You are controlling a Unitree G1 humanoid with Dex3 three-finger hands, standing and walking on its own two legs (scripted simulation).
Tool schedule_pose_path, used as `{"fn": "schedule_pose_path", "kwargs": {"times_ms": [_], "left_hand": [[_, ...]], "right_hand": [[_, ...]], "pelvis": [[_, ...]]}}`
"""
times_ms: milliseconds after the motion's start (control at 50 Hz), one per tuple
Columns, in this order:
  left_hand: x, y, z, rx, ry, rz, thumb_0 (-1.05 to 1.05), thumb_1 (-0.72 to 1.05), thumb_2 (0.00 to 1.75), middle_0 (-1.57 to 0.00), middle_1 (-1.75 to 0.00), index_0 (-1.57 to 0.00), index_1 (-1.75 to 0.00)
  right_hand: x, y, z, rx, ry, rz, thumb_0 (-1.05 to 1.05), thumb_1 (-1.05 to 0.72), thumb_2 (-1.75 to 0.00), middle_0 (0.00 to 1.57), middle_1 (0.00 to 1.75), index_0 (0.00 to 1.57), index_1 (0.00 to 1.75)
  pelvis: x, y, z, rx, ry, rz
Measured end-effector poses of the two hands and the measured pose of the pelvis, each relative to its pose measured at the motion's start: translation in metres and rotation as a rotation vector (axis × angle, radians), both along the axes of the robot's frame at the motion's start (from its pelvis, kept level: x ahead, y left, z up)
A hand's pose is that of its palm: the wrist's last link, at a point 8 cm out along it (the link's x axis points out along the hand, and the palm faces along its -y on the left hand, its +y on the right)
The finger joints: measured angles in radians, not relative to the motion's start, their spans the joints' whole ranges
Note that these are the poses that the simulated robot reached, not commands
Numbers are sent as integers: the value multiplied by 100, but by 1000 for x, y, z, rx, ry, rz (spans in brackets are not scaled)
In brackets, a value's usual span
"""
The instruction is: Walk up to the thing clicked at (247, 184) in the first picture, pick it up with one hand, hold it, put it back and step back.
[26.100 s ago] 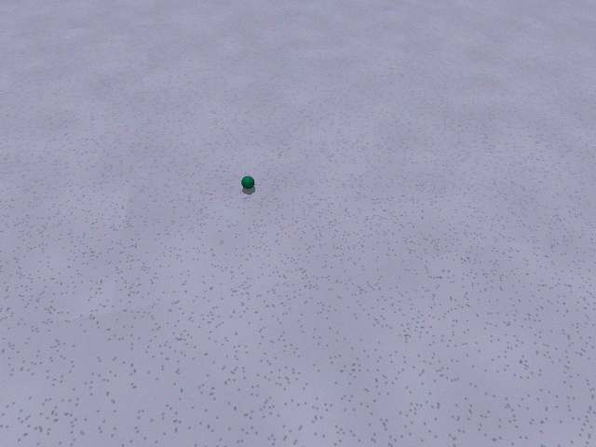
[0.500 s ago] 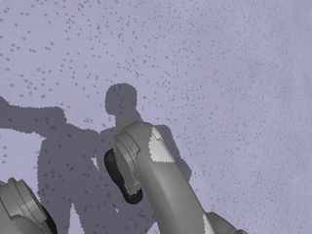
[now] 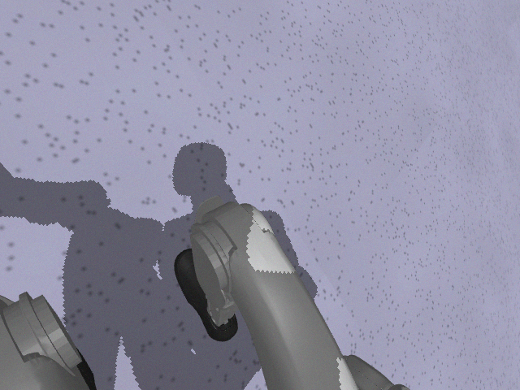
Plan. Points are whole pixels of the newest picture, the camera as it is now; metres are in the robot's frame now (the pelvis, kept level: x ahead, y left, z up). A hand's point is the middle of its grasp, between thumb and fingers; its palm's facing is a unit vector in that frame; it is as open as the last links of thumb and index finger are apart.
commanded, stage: close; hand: left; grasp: from above
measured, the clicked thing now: out of the picture +0.50 +0.26 -0.29
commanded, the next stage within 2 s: settle in 0.36 s
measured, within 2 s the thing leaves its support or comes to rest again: leaves its support in 0.82 s
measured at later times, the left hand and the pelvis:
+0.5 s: hand out of the picture +0.49 +0.25 -0.26, palm faces -0.43 -0.15 -0.89, open 8.5 cm; pelvis -0.01 +0.00 +0.00, yaw +0 degrees
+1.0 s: hand out of the picture +0.50 +0.27 -0.20, palm faces -0.35 -0.12 -0.93, open 8.3 cm; pelvis +0.01 +0.00 +0.01, yaw +2 degrees
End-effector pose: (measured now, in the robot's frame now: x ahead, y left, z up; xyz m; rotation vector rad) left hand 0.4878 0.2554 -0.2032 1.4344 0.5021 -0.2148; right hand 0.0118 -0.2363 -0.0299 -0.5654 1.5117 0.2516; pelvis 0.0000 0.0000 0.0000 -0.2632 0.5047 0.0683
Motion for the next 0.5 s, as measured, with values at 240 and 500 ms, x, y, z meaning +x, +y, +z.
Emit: {"fn": "schedule_pose_path", "kwargs": {"times_ms": [240,500], "left_hand": [[-1,-1,0,12,-17,22,-1,16,56,-54,-83,-67,-79],[2,1,1,7,-6,29,-1,17,48,-60,-77,-73,-73]], "right_hand": [[-2,3,-3,14,-18,10,0,-91,-90,19,30,19,30],[-11,2,-2,7,-5,-13,0,-92,-90,19,30,20,30]], "pelvis": [[-5,2,-2,-1,-11,-3],[-5,2,-4,1,-12,-4]]}}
